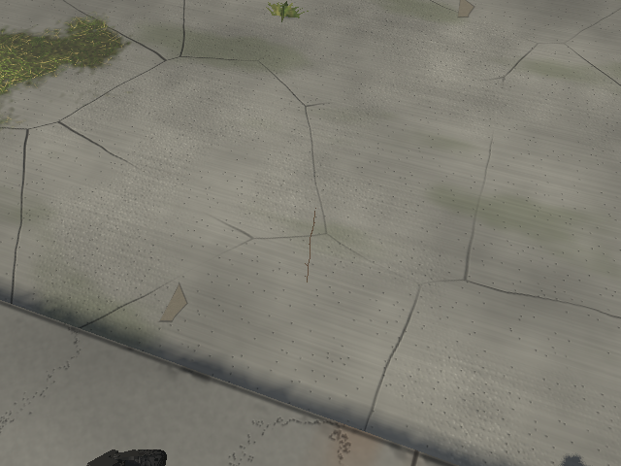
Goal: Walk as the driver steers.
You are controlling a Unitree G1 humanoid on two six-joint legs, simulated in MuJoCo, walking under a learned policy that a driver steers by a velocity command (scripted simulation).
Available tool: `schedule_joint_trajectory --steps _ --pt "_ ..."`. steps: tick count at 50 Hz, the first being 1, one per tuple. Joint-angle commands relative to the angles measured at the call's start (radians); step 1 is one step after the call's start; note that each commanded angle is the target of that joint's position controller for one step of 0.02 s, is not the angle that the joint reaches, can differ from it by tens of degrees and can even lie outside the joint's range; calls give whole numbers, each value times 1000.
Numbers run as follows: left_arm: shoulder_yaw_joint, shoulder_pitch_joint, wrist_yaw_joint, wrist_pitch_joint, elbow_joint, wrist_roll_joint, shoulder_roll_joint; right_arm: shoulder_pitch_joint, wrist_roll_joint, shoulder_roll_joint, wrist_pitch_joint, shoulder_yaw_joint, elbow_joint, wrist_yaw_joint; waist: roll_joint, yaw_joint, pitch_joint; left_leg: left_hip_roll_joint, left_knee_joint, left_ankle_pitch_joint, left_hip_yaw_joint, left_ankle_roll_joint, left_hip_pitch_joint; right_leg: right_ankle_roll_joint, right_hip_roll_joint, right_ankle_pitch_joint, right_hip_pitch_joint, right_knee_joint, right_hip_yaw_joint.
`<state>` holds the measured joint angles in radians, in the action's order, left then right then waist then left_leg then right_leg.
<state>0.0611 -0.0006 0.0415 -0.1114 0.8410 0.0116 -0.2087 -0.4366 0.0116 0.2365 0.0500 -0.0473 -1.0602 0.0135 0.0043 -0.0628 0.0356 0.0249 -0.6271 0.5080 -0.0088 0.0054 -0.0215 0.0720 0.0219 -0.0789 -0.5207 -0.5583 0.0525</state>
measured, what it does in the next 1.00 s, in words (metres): walks ahead, turning left: left foot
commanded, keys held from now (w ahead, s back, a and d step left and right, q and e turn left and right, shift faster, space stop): w+q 0.82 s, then w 0.02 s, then w+e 0.16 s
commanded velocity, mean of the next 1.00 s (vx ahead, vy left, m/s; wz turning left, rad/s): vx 0.50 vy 0.00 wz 0.45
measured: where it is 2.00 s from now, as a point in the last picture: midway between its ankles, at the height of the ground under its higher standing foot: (237, 230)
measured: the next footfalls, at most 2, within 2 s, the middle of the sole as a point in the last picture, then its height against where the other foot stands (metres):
left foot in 0.54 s outside the picture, level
right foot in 1.26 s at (280, 312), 0.19 m lower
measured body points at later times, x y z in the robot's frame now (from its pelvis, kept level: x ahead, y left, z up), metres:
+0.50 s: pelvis +0.26 +0.02 +0.01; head +0.28 +0.04 +0.45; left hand +0.19 +0.27 -0.14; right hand +0.50 -0.16 -0.10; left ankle +0.39 +0.16 -0.70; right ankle +0.13 -0.11 -0.72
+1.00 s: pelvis +0.51 +0.12 -0.01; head +0.50 +0.14 +0.44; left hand +0.55 +0.44 -0.10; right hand +0.68 -0.11 -0.12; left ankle +0.39 +0.15 -0.72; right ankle +0.72 +0.04 -0.70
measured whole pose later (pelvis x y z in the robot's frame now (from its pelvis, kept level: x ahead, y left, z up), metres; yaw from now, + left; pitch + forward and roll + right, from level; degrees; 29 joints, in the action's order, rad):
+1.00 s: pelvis +0.51 +0.12 -0.01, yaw +29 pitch +2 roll -1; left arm 0.08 0.08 0.06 -0.09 0.76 -0.01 -0.28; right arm -0.41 0.00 0.26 0.07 -0.06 -0.81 0.05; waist -0.04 -0.01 -0.05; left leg -0.12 -0.74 0.53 0.11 0.08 -0.24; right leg 0.02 0.02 0.29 -0.64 -0.74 -0.12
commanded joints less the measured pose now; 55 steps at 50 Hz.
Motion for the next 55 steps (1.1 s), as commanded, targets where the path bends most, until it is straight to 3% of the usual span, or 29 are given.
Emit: schedule_joint_trajectory --steps 1,2,3,4,5,7,9,12,16,21,24,26,27,28,29,30,31,32,33,35,37,38,39,40,41,42,45,50,55 --pt "65 462 -9 2 60 -6 -219 -77 32 65 48 0 59 -9 -194 187 -448 -36 -742 54 169 39 -671 229 405 -230 934 235 -751" --pt "48 369 -14 2 48 -4 -162 30 49 120 55 -19 94 -4 -163 176 -268 12 -772 -19 135 49 -744 170 372 -207 786 248 -568" --pt "33 281 -16 1 31 -7 -125 84 46 122 54 -24 104 6 -81 144 -182 63 -731 -118 117 50 -708 137 337 -148 622 281 -441" --pt "22 225 -14 -2 33 -14 -82 116 32 118 44 -37 104 15 -53 114 -102 91 -663 -184 116 57 -663 97 277 -106 485 325 -325" --pt "21 204 -15 -5 40 -28 -77 63 32 79 29 -38 98 13 -119 72 -92 116 -630 -234 124 57 -596 96 266 -87 413 356 -253" --pt "24 214 -18 -9 62 -28 -67 33 33 38 0 -39 92 10 -105 50 -57 127 -583 -252 118 58 -560 102 242 -40 344 399 -164" --pt "31 218 -29 -14 71 -31 -93 86 31 42 -21 -46 119 14 -75 42 -12 128 -531 -306 126 55 -615 102 244 3 323 426 -101" --pt "38 252 -50 -11 89 -35 -114 164 18 52 -23 -53 156 7 -57 50 17 116 -386 -440 151 42 -702 97 244 83 374 430 -28" --pt "44 280 -68 0 95 -29 -137 289 8 30 -14 -39 201 -24 -39 82 45 107 -190 -585 67 48 -695 73 236 107 408 436 80" --pt "54 378 -71 28 119 -15 -164 447 8 21 -13 -24 286 -57 -19 138 107 80 -55 -502 -25 80 -752 72 276 199 572 371 147" --pt "64 342 -73 40 106 1 -206 432 12 57 -12 -39 321 -71 -65 93 56 7 -18 -372 -106 124 -613 48 281 577 617 239 190" --pt "70 293 -75 52 89 20 -246 241 23 132 -14 -79 292 -66 -102 -30 -69 -78 16 -336 -149 180 -332 13 251 826 595 -36 216" --pt "63 269 -75 49 74 17 -238 65 21 212 -22 -119 249 -48 -71 -121 -168 -82 65 -378 -80 232 -34 -32 210 696 437 -301 221" --pt "28 317 -65 32 25 -27 -115 7 25 325 -29 -144 231 -31 180 -64 -252 172 112 -343 372 383 293 -96 58 -142 32 -712 196" --pt "10 325 -52 -16 -17 -10 -90 27 12 314 -10 -123 267 -47 208 -11 -412 314 309 -156 836 495 422 -90 -70 -540 -164 -871 -75" --pt "36 188 -47 -41 -44 37 -181 49 11 223 -1 -97 264 -55 98 -49 -295 291 375 -198 723 410 349 -64 -17 -464 -252 -861 -136" --pt "38 168 -52 -47 -50 41 -182 107 13 182 7 -86 270 -53 53 -17 -179 254 364 -295 571 365 214 -47 25 -377 -255 -782 -127" --pt "43 178 -62 -43 -32 15 -179 176 13 147 9 -75 284 -48 -19 26 -121 209 351 -407 450 326 72 -54 71 -315 -195 -707 -124" --pt "51 198 -68 -29 -27 -5 -184 213 6 130 10 -68 297 -40 -21 59 -106 180 358 -500 373 312 -41 -64 97 -269 -112 -647 -125" --pt "54 207 -67 1 -38 -11 -166 221 -3 134 12 -65 304 -27 4 90 -108 142 367 -556 322 306 -138 -87 103 -254 -34 -544 -121" --pt "37 195 -58 15 -47 -30 -110 207 -17 179 11 -78 323 -15 -29 95 -153 93 331 -713 239 315 -222 -125 27 -169 59 -502 -46" --pt "36 212 -48 13 -47 -36 -111 179 -30 196 9 -84 328 -10 -2 95 -174 118 290 -763 258 313 -207 -119 32 -87 42 -530 -68" --pt "51 160 -48 15 -68 -24 -156 137 -22 205 13 -82 323 -9 4 83 -145 105 305 -669 264 291 -197 -108 28 4 -25 -477 -103" --pt "60 67 -48 15 -106 -6 -174 79 -4 186 19 -74 294 10 40 67 -79 90 315 -500 279 244 -192 -99 34 84 -88 -347 -159" --pt "59 13 -44 13 -126 -6 -174 52 0 167 24 -67 291 23 75 51 -53 90 314 -435 312 236 -169 -96 20 134 -134 -278 -165" --pt "53 3 -33 8 -129 -22 -164 55 10 138 20 -57 273 37 109 59 -41 76 248 -355 302 231 -169 -99 31 238 -154 -191 -178" --pt "40 21 5 1 -121 -35 -124 41 -16 133 21 -45 286 50 94 56 -52 75 147 -268 298 227 -263 -75 13 452 -83 -139 -159" --pt "31 -11 35 17 -165 -21 -152 -21 -17 148 34 -33 303 45 72 25 15 155 -32 -290 429 255 -144 -38 26 336 -356 -212 -227" --pt "11 -26 61 16 -202 -17 -134 -41 -21 158 18 -27 303 68 59 -35 49 167 -172 -371 362 215 -144 -47 16 401 -391 -126 -223"
Velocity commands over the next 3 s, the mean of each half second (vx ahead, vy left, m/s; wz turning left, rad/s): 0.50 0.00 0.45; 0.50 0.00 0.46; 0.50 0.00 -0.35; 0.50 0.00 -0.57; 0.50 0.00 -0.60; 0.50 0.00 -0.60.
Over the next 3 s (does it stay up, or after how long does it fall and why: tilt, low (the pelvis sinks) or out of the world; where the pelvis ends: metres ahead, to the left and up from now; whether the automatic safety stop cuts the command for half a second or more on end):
stays up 1.71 0.06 -0.16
